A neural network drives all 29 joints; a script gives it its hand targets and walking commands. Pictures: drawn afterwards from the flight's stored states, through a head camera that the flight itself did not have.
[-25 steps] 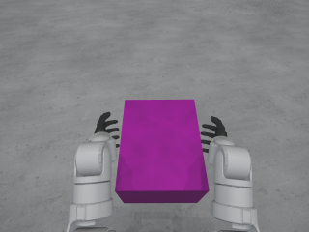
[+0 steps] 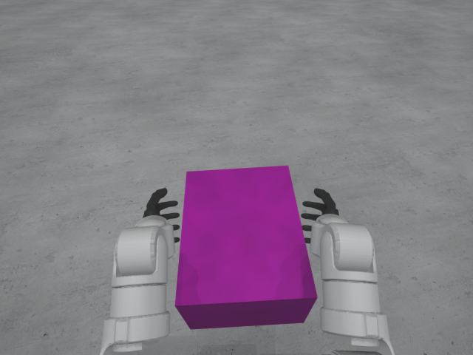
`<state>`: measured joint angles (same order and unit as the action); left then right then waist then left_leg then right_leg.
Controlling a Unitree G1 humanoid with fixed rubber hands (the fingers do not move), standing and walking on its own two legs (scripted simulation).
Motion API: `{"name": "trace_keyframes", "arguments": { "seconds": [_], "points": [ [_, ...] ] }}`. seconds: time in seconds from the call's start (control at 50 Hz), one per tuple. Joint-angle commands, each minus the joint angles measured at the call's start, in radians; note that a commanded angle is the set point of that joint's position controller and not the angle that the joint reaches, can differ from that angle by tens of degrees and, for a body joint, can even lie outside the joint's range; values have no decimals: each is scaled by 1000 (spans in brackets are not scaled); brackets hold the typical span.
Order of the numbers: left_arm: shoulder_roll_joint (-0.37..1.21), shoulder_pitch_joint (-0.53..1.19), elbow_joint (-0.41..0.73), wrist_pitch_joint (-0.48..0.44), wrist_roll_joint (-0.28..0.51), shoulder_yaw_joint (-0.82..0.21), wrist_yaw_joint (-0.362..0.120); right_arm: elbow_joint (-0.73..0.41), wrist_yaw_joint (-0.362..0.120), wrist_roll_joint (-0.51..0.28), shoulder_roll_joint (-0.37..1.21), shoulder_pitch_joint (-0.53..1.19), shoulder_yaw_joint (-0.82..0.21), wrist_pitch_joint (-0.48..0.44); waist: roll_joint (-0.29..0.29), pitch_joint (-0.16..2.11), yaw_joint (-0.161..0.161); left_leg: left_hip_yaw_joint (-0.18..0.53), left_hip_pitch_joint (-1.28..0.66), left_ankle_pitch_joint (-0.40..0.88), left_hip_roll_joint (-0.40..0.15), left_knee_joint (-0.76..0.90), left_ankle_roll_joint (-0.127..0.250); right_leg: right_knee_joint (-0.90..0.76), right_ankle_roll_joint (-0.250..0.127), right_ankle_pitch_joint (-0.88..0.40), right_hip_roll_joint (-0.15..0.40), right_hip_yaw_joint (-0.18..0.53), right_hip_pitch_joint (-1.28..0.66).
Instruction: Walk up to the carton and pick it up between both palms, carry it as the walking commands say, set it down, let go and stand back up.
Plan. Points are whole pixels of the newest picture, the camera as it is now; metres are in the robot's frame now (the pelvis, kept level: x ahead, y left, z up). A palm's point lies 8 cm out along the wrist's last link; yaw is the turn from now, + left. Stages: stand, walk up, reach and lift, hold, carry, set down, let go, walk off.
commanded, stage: carry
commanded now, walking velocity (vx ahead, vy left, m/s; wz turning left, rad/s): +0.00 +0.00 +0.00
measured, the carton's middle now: (241, 243) +0.33 +0.01 +0.00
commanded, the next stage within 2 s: none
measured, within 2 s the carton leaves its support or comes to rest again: neither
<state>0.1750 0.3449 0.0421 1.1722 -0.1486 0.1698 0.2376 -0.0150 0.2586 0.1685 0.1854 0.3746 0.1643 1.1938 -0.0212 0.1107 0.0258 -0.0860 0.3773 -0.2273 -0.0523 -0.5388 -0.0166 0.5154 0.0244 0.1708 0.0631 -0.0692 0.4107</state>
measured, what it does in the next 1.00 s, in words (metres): steps on the spot: right foot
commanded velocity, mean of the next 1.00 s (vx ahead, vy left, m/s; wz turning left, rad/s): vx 0.00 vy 0.00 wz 0.00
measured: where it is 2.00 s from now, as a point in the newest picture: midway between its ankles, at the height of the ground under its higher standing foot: outside the picture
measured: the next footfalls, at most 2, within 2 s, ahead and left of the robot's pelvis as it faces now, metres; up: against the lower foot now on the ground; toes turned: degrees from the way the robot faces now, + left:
right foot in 0.58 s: +0.04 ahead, -0.14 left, +0.00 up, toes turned +5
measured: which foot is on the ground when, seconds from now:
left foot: down 0.00-1.00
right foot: down 0.00-0.44, up 0.46-0.56, down 0.58-1.00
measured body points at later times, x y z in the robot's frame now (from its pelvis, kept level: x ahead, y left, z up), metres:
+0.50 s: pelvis -0.05 +0.01 -0.01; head -0.08 +0.01 +0.44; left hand +0.26 +0.14 +0.05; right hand +0.25 -0.15 +0.05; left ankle +0.01 +0.10 -0.73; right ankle +0.05 -0.13 -0.72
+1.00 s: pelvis -0.05 -0.01 +0.00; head -0.08 -0.01 +0.45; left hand +0.25 +0.14 +0.06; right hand +0.24 -0.15 +0.05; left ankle +0.01 +0.10 -0.73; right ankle +0.00 -0.14 -0.73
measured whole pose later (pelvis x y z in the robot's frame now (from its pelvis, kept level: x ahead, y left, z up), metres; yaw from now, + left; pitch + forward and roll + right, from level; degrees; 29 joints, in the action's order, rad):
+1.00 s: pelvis -0.05 -0.01 +0.00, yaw +0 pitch +3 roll +0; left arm 0.15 0.25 -0.04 0.96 -0.18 0.14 0.10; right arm 0.01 0.12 0.20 0.14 0.23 0.12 1.00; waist 0.01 0.14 0.00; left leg -0.11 0.40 -0.18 -0.04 -0.53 0.02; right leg 0.53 0.02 0.19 0.07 -0.09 0.40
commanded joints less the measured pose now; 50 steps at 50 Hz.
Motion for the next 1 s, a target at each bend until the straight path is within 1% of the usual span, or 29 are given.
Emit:
{"name": "trace_keyframes", "arguments": {
  "seconds": [0.0, 0.12, 0.18, 0.22, 0.24, 0.26, 0.28, 0.3, 0.32, 0.34, 0.36, 0.38, 0.4, 0.42, 0.44, 0.46, 0.48, 0.5, 0.52, 0.54, 0.56, 0.58, 0.6, 0.62, 0.64, 0.66, 0.68, 0.8, 0.98],
  "points": [
    [1050, 529, -39, 2, 433, -634, -433, -22, -431, -425, 1001, 499, -577, -30, 63, 197, -26, 103, -33, -305, -95, 162, 11, -98, 14, 216, 55, 75, -30],
    [1053, 495, -68, -7, 423, -623, -435, -55, -432, -436, 986, 526, -602, -41, 94, 198, -13, 112, 49, -419, -120, 211, 21, -4, 12, 176, 6, 7, -56],
    [1047, 486, -69, -15, 421, -621, -434, -65, -433, -437, 981, 530, -611, -42, 101, 199, -7, 82, 69, -427, -123, 192, 25, 44, 3, 186, -9, -11, -54],
    [1043, 488, -63, -18, 425, -623, -434, -72, -432, -438, 979, 530, -616, -42, 84, 193, -5, 49, 75, -427, -112, 155, 23, 42, -5, 218, -11, -6, -35],
    [1039, 491, -61, -20, 426, -623, -434, -75, -430, -437, 979, 529, -618, -41, 53, 188, -4, 25, 70, -418, -95, 118, 20, 9, -8, 253, -3, 16, -13],
    [1034, 495, -58, -22, 426, -621, -435, -77, -428, -437, 980, 526, -620, -42, -13, 181, -7, -11, 48, -388, -58, 50, 14, -72, -12, 315, 20, 64, 31],
    [1027, 503, -63, -27, 420, -610, -435, -71, -426, -436, 983, 522, -619, -47, -112, 186, -14, -58, -3, -302, 0, -67, 9, -186, -14, 398, 62, 143, 90],
    [1010, 482, -140, -44, 378, -550, -437, -5, -422, -402, 957, 515, -575, -65, -212, 223, -12, -94, -84, -203, 49, -246, 13, -285, -18, 468, 115, 205, 145],
    [1003, 453, -159, -63, 366, -529, -440, 2, -418, -388, 951, 501, -575, -85, -236, 241, -15, -83, -131, -169, 59, -329, 28, -322, -22, 522, 150, 199, 184],
    [1009, 459, -124, -70, 382, -550, -442, -37, -414, -401, 966, 514, -605, -95, -247, 245, -23, -79, -138, -176, 67, -332, 45, -332, -15, 530, 148, 162, 192],
    [1013, 485, -92, -70, 397, -564, -442, -66, -412, -418, 977, 546, -622, -95, -244, 239, -32, -83, -135, -190, 74, -263, 59, -319, -4, 495, 133, 116, 163],
    [1014, 509, -46, -66, 413, -584, -438, -103, -410, -447, 982, 576, -640, -89, -219, 231, -39, -81, -131, -206, 70, -142, 72, -273, 7, 443, 112, 74, 116],
    [1015, 523, 13, -55, 435, -617, -431, -152, -409, -491, 996, 600, -670, -76, -129, 208, -41, -14, -92, -211, 28, 29, 84, -160, 3, 385, 98, 58, 53],
    [968, 476, -202, -76, 319, -486, -425, 77, -413, -390, 945, 552, -528, -99, 62, 222, -32, 225, -59, -405, -122, 202, 114, -11, 41, 282, 31, -5, 58],
    [982, 461, -137, -92, 337, -541, -423, 42, -420, -380, 961, 492, -570, -115, 202, 189, -36, 416, 72, -629, -230, 312, 148, 203, 44, 250, -12, -7, 67],
    [943, 426, -334, -136, 229, -418, -420, 257, -432, -269, 908, 470, -417, -153, 196, 170, -18, 406, 133, -626, -271, 340, 149, 264, 31, 169, 11, 40, 15],
    [964, 433, -220, -184, 254, -480, -416, 150, -441, -295, 925, 445, -479, -196, 186, 176, -21, 317, 125, -493, -251, 315, 111, 278, 20, 109, 8, 34, -9],
    [1008, 465, -160, -204, 278, -530, -410, 90, -449, -330, 952, 465, -503, -215, 194, 182, -24, 227, 77, -339, -197, 278, 77, 233, 5, 87, 1, 20, -19],
    [1048, 494, -37, -205, 326, -598, -400, -43, -450, -396, 976, 511, -575, -215, 192, 196, -19, 159, 21, -243, -157, 233, 69, 144, -6, 89, -5, -8, -25],
    [1027, 480, -82, -210, 293, -559, -393, -2, -447, -374, 942, 519, -548, -224, 184, 216, -18, 127, -24, -147, -134, 179, 74, 36, -12, 100, -12, -32, -63],
    [1006, 455, -50, -217, 296, -576, -389, -27, -442, -369, 921, 477, -575, -237, 173, 240, -22, 126, -46, -31, -126, 130, 64, -36, -13, 69, 11, -20, -117],
    [1009, 434, 24, -204, 331, -633, -388, -96, -436, -389, 917, 443, -633, -232, 160, 277, -25, 126, -56, 104, -118, 72, 52, -62, -18, 3, 70, 32, -178],
    [989, 386, -24, -197, 314, -609, -385, -95, -429, -375, 888, 418, -636, -221, 55, 299, -30, 101, -60, 192, -92, 52, 36, -32, -29, -86, 126, 90, -164],
    [984, 332, -14, -185, 327, -622, -385, -121, -424, -386, 879, 382, -658, -205, -2, 317, -28, 73, -117, 163, -94, 37, 34, -39, -32, -118, 122, 80, -129],
    [948, 292, -92, -183, 291, -572, -387, -61, -418, -351, 849, 355, -611, -203, -18, 323, -27, 71, -137, 132, -92, 38, 37, -44, -28, -121, 117, 71, -124],
    [920, 252, -146, -194, 259, -536, -391, -12, -416, -313, 829, 319, -580, -216, -12, 305, -24, 70, -134, 101, -90, 47, 35, -48, -22, -92, 111, 64, -113],
    [921, 252, -90, -199, 279, -565, -393, -71, -414, -327, 834, 315, -608, -222, -9, 286, -20, 75, -128, 79, -91, 60, 35, -53, -17, -49, 103, 59, -103],
    [902, 312, -20, -196, 312, -583, -393, -111, -399, -333, 827, 350, -606, -223, 1, 207, -22, 92, -75, -85, -90, 121, 35, -100, -14, 138, 92, 64, -46],
    [876, 300, -60, -221, 283, -553, -386, -54, -397, -306, 813, 327, -580, -248, 22, 209, -25, 98, -61, -92, -90, 128, 36, -98, -17, 133, 92, 60, -52]
  ]
}}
